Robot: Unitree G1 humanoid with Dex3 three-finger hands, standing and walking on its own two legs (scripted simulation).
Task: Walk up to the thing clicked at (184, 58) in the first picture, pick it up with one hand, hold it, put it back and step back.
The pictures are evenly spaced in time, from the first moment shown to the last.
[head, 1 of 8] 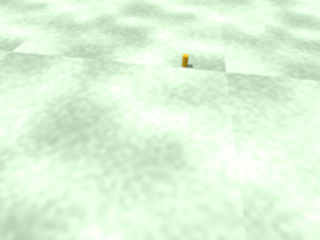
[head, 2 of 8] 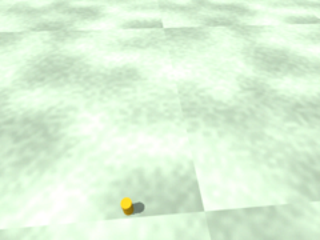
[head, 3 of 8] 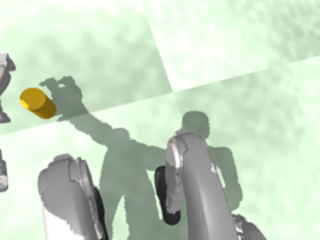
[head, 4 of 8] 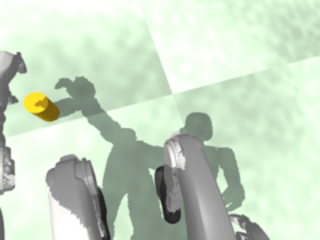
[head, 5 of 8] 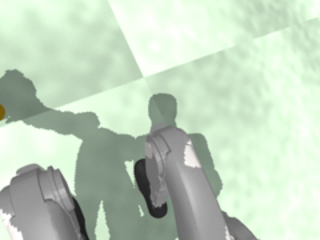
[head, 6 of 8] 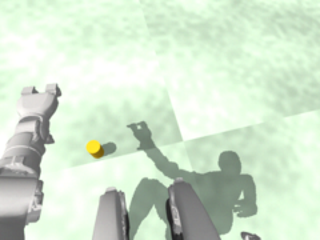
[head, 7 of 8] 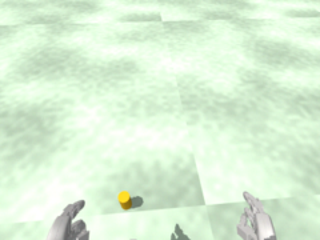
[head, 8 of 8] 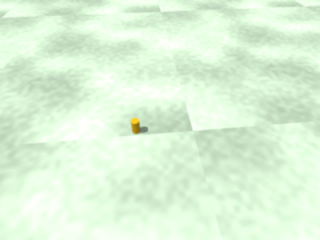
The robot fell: no
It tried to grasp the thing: yes
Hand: left
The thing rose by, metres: 0.01
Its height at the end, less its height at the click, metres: +0.00
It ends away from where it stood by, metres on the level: 0.00
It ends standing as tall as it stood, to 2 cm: yes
